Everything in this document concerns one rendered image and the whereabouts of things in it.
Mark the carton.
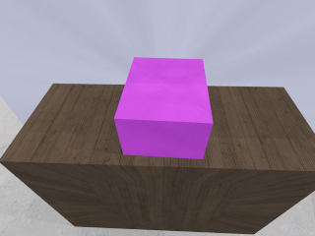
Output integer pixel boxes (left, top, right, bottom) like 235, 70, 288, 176
114, 57, 214, 159

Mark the pedestal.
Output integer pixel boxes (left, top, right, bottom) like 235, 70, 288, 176
0, 84, 315, 235

